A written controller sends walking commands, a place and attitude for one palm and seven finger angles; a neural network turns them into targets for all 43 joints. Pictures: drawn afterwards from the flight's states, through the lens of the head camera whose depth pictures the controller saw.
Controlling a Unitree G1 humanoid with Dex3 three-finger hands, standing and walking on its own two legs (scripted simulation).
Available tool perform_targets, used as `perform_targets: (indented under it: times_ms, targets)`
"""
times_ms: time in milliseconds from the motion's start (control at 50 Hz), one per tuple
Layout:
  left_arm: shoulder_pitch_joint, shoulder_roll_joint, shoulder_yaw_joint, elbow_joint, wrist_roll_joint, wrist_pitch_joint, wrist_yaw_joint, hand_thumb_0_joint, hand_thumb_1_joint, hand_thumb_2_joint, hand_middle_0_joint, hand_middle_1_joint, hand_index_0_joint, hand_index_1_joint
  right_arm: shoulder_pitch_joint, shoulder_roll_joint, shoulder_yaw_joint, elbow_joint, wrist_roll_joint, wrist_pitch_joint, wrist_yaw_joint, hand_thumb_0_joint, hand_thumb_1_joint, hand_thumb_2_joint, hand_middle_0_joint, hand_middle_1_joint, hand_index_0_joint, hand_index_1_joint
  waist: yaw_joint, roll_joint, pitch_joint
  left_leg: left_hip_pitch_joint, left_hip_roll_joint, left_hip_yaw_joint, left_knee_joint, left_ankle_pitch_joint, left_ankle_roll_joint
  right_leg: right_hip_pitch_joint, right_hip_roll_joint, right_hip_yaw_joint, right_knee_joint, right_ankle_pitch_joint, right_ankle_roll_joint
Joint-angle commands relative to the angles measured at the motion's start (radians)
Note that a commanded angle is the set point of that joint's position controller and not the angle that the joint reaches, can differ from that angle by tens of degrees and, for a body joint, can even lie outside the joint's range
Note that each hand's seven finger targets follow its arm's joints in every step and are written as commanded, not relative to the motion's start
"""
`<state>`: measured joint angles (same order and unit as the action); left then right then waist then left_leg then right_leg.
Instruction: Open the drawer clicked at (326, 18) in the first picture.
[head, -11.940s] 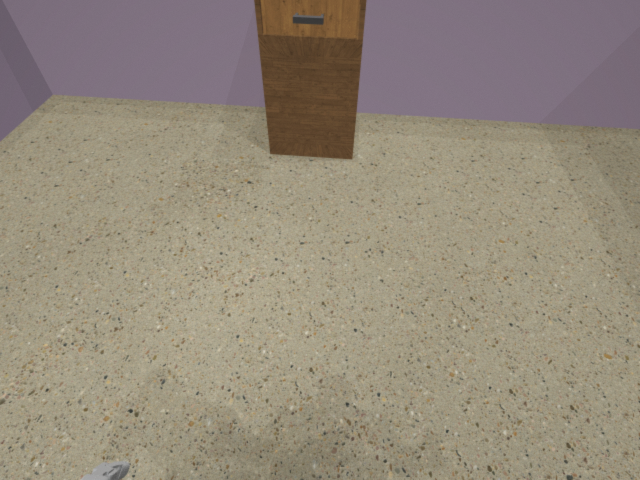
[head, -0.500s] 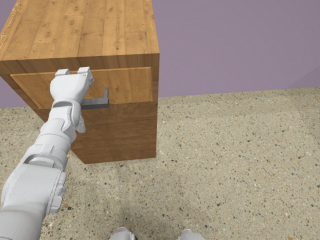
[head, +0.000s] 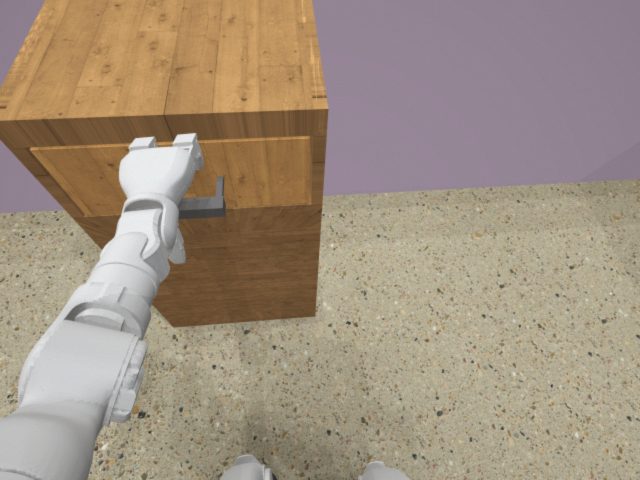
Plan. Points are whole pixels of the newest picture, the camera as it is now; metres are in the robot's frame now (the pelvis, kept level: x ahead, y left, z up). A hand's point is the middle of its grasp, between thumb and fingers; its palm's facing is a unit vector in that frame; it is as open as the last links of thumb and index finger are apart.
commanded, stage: lower the fingers behind the handle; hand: left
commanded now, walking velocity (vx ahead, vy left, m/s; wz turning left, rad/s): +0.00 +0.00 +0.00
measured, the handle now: (186, 196) +0.54 +0.17 -0.04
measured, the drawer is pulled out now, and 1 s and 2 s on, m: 0.00 0.00 0.00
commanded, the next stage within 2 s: close the thumb around the handle in 1.60 s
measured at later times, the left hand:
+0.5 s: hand (180, 214) +0.49 +0.17 -0.02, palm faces -0.08 -0.03 -1.00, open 13.9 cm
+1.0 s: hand (183, 225) +0.49 +0.17 -0.05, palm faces -0.08 -0.04 -1.00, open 13.9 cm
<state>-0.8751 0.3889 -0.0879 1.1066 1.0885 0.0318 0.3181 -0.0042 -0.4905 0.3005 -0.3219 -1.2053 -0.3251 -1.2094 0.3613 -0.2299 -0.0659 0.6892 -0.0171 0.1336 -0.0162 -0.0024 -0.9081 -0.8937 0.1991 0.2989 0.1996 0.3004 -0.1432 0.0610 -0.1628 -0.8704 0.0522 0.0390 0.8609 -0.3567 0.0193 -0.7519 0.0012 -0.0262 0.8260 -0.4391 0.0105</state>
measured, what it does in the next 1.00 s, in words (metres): stands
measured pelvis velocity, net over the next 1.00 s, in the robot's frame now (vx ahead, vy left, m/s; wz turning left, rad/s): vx -0.01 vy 0.00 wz -0.01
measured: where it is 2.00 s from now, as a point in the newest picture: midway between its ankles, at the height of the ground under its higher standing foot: outside the picture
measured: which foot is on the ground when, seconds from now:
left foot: down 0.00-1.00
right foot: down 0.00-1.00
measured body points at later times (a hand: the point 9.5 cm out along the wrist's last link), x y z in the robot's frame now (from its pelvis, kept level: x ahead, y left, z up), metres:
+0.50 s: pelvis +0.00 -0.01 -0.01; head +0.12 -0.01 +0.42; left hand +0.49 +0.17 +0.04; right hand -0.01 -0.28 -0.14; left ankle +0.02 +0.11 -0.69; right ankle -0.04 -0.13 -0.69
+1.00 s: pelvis -0.01 +0.00 -0.03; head +0.12 +0.00 +0.40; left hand +0.49 +0.17 +0.00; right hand -0.02 -0.27 -0.16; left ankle +0.02 +0.11 -0.69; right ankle -0.04 -0.13 -0.69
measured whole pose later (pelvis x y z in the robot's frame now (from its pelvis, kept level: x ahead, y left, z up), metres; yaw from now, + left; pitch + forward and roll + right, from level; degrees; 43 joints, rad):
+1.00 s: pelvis -0.01 +0.00 -0.03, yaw -1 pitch +27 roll -3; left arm -0.86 0.42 -0.04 1.13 1.13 -0.01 0.40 0.00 -0.49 0.30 -0.31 -1.21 -0.32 -1.20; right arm 0.35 -0.23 -0.07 0.71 -0.04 0.11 -0.02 0.00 -0.91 -0.89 0.20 0.30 0.20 0.30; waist -0.16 0.07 -0.20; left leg -1.10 0.07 0.02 1.06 -0.43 0.01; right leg -0.98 0.01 -0.04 1.02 -0.51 0.00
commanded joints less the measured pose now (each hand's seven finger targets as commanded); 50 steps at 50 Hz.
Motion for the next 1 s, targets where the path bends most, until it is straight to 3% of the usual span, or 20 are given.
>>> perform_targets:
  times_ms: [0, 60, 100, 140, 180, 240, 260, 280, 320, 360, 440, 500, 520, 560, 580, 680, 780, 800, 840, 980]
  targets:
    - [-0.44, 0.201, 0.039, -0.218, 0.003, -0.041, 0.045, 0.0, -0.5, 0.3, -0.3, -1.2, -0.3, -1.2, 0.153, -0.167, -0.06, -0.035, -0.006, -0.013, -0.015, 0.0, -0.9, -0.9, 0.2, 0.3, 0.2, 0.3, -0.018, 0.023, -0.417, 0.462, -0.046, -0.03, -0.038, 0.401, 0.026, 0.04, 0.072, -0.024, -0.092, 0.361, -0.042]
    - [-0.415, 0.189, 0.034, -0.156, 0.001, -0.04, 0.054, 0.0, -0.5, 0.3, -0.3, -1.2, -0.3, -1.2, 0.157, -0.168, -0.057, -0.028, -0.004, -0.017, -0.013, 0.0, -0.9, -0.9, 0.2, 0.3, 0.2, 0.3, -0.03, -0.022, -0.358, 0.394, -0.049, -0.025, -0.035, 0.351, 0.03, 0.029, 0.071, -0.022, -0.093, 0.343, -0.039]
    - [-0.419, 0.216, 0.05, -0.169, 0.007, -0.042, 0.062, 0.0, -0.5, 0.3, -0.3, -1.2, -0.3, -1.2, 0.157, -0.168, -0.057, -0.029, -0.005, -0.017, -0.016, 0.0, -0.9, -0.9, 0.2, 0.3, 0.2, 0.3, -0.023, -0.016, -0.389, 0.375, -0.054, -0.02, -0.024, 0.348, 0.032, 0.048, 0.068, -0.014, -0.083, 0.361, -0.039]
    - [-0.448, 0.209, 0.045, -0.166, 0.009, -0.044, 0.07, 0.0, -0.5, 0.3, -0.3, -1.2, -0.3, -1.2, 0.157, -0.164, -0.058, -0.021, -0.008, -0.021, -0.015, 0.0, -0.9, -0.9, 0.2, 0.3, 0.2, 0.3, -0.035, -0.008, -0.392, 0.37, -0.053, -0.023, -0.013, 0.348, 0.032, 0.032, 0.066, -0.015, -0.074, 0.358, -0.04]
    - [-0.428, 0.241, 0.074, -0.189, 0.013, -0.053, 0.078, 0.0, -0.5, 0.3, -0.3, -1.2, -0.3, -1.2, 0.162, -0.166, -0.062, -0.022, -0.01, -0.023, -0.014, 0.0, -0.9, -0.9, 0.2, 0.3, 0.2, 0.3, -0.018, 0.02, -0.441, 0.376, -0.055, -0.018, 0.002, 0.373, 0.031, 0.049, 0.067, -0.008, -0.062, 0.394, -0.039]
    - [-0.44, 0.214, 0.058, -0.2, 0.012, -0.055, 0.086, 0.0, -0.5, 0.3, -0.3, -1.2, -0.3, -1.2, 0.162, -0.161, -0.063, -0.014, -0.014, -0.026, -0.012, 0.0, -0.9, -0.9, 0.2, 0.3, 0.2, 0.3, -0.028, 0.014, -0.46, 0.369, -0.054, -0.02, 0.022, 0.392, 0.031, 0.038, 0.065, -0.011, -0.044, 0.414, -0.038]
    - [-0.448, 0.245, 0.079, -0.209, 0.016, -0.058, 0.093, 0.0, -0.5, 0.3, -0.3, -1.2, -0.3, -1.2, 0.166, -0.167, -0.064, -0.012, -0.014, -0.027, -0.013, 0.0, -0.9, -0.9, 0.2, 0.3, 0.2, 0.3, -0.028, 0.017, -0.472, 0.37, -0.051, -0.02, 0.025, 0.39, 0.031, 0.037, 0.066, -0.009, -0.041, 0.418, -0.035]
    - [-0.409, 0.261, 0.096, -0.193, 0.017, -0.053, 0.096, 0.0, -0.5, 0.3, -0.3, -1.2, -0.3, -1.2, 0.164, -0.166, -0.064, -0.013, -0.014, -0.026, -0.012, 0.0, -0.9, -0.9, 0.2, 0.3, 0.2, 0.3, -0.013, 0.032, -0.474, 0.363, -0.054, -0.016, 0.029, 0.396, 0.03, 0.044, 0.067, -0.008, -0.037, 0.428, -0.038]
    - [-0.397, 0.258, 0.092, -0.18, 0.019, -0.044, 0.102, 0.0, -0.5, 0.3, -0.3, -1.2, -0.3, -1.2, 0.158, -0.167, -0.063, -0.012, -0.014, -0.023, -0.014, 0.0, -0.9, -0.9, 0.2, 0.3, 0.2, 0.3, -0.02, 0.007, -0.456, 0.331, -0.055, -0.012, 0.035, 0.381, 0.032, 0.046, 0.066, -0.007, -0.037, 0.433, -0.035]
    - [-0.416, 0.238, 0.08, -0.203, 0.023, -0.046, 0.108, 0.0, -0.5, 0.3, -0.3, -1.2, -0.3, -1.2, 0.161, -0.165, -0.066, -0.009, -0.016, -0.027, -0.012, 0.0, -0.9, -0.9, 0.2, 0.3, 0.2, 0.3, -0.02, 0.036, -0.483, 0.353, -0.053, -0.015, 0.044, 0.403, 0.029, 0.029, 0.067, -0.008, -0.024, 0.441, -0.036]
    - [-0.416, 0.207, 0.056, -0.169, 0.015, -0.034, 0.103, 0.0, -0.5, 0.3, -0.3, -1.2, -0.3, -1.2, 0.162, -0.163, -0.065, -0.002, -0.014, -0.029, -0.012, 0.0, -0.9, -0.9, 0.2, 0.3, 0.2, 0.3, -0.039, -0.005, -0.449, 0.327, -0.053, -0.019, 0.054, 0.387, 0.032, 0.007, 0.068, -0.01, -0.021, 0.425, -0.034]
    - [-0.413, 0.239, 0.073, -0.169, 0.023, -0.035, 0.102, 0.0, -0.5, 0.3, -0.3, -1.2, -0.3, -1.2, 0.16, -0.167, -0.063, -0.004, -0.013, -0.029, -0.015, 0.0, -0.9, -0.9, 0.2, 0.3, 0.2, 0.3, -0.036, 0.012, -0.452, 0.314, -0.052, -0.019, 0.062, 0.363, 0.033, -0.008, 0.067, -0.007, -0.014, 0.406, -0.034]
    - [-0.437, 0.22, 0.057, -0.188, 0.021, -0.041, 0.102, 0.0, -0.5, 0.3, -0.3, -1.2, -0.3, -1.2, 0.16, -0.164, -0.063, -0.005, -0.015, -0.032, -0.015, 0.0, -0.9, -0.9, 0.2, 0.3, 0.2, 0.3, -0.042, 0.017, -0.451, 0.313, -0.052, -0.018, 0.064, 0.357, 0.034, -0.012, 0.067, -0.008, -0.012, 0.402, -0.033]
    - [-0.409, 0.233, 0.079, -0.192, 0.028, -0.053, 0.103, 0.0, -0.5, 0.3, -0.3, -1.2, -0.3, -1.2, 0.163, -0.163, -0.066, -0.006, -0.017, -0.034, -0.015, 0.0, -0.9, -0.9, 0.2, 0.3, 0.2, 0.3, -0.029, 0.033, -0.491, 0.34, -0.048, -0.026, 0.076, 0.391, 0.03, -0.031, 0.069, -0.013, 0.008, 0.405, -0.037]
    - [-0.396, 0.215, 0.069, -0.183, 0.025, -0.052, 0.105, 0.0, -0.5, 0.3, -0.3, -1.2, -0.3, -1.2, 0.158, -0.161, -0.065, -0.007, -0.019, -0.034, -0.014, 0.0, -0.9, -0.9, 0.2, 0.3, 0.2, 0.3, -0.032, 0.034, -0.472, 0.335, -0.048, -0.023, 0.082, 0.396, 0.031, -0.039, 0.069, -0.013, 0.008, 0.412, -0.037]
    - [-0.393, 0.261, 0.099, -0.139, 0.034, -0.037, 0.122, 0.0, -0.5, 0.3, -0.3, -1.2, -0.3, -1.2, 0.158, -0.167, -0.057, -0.008, -0.019, -0.033, -0.013, 0.0, -0.9, -0.9, 0.2, 0.3, 0.2, 0.3, -0.035, 0.005, -0.444, 0.255, -0.049, -0.022, 0.101, 0.345, 0.034, -0.054, 0.069, -0.012, 0.026, 0.384, -0.034]
    - [-0.424, 0.255, 0.09, -0.182, 0.036, -0.045, 0.121, 0.0, -0.5, 0.3, -0.3, -1.2, -0.3, -1.2, 0.16, -0.165, -0.059, -0.015, -0.023, -0.039, -0.015, 0.0, -0.9, -0.9, 0.2, 0.3, 0.2, 0.3, -0.036, 0.051, -0.509, 0.292, -0.044, -0.031, 0.122, 0.368, 0.03, -0.085, 0.07, -0.017, 0.053, 0.375, -0.036]
    - [-0.421, 0.222, 0.068, -0.184, 0.034, -0.048, 0.118, 0.0, -0.5, 0.3, -0.3, -1.2, -0.3, -1.2, 0.158, -0.161, -0.061, -0.015, -0.023, -0.04, -0.013, 0.0, -0.9, -0.9, 0.2, 0.3, 0.2, 0.3, -0.041, 0.061, -0.508, 0.306, -0.043, -0.033, 0.126, 0.373, 0.03, -0.103, 0.072, -0.019, 0.051, 0.365, -0.037]
    - [-0.421, 0.234, 0.079, -0.139, 0.03, -0.042, 0.121, 0.0, -0.5, 0.3, -0.3, -1.2, -0.3, -1.2, 0.164, -0.163, -0.058, -0.003, -0.024, -0.038, -0.013, 0.0, -0.9, -0.9, 0.2, 0.3, 0.2, 0.3, -0.054, 0.028, -0.474, 0.279, -0.041, -0.039, 0.133, 0.363, 0.032, -0.122, 0.072, -0.024, 0.057, 0.35, -0.036]
    - [-0.413, 0.218, 0.081, -0.179, 0.046, -0.046, 0.142, 0.0, -0.5, 0.3, -0.3, -1.2, -0.3, -1.2, 0.163, -0.164, -0.063, -0.006, -0.033, -0.035, -0.006, 0.0, -0.9, -0.9, 0.2, 0.3, 0.2, 0.3, -0.035, 0.094, -0.524, 0.318, -0.03, -0.056, 0.156, 0.397, 0.02, -0.187, 0.076, -0.037, 0.095, 0.32, -0.045]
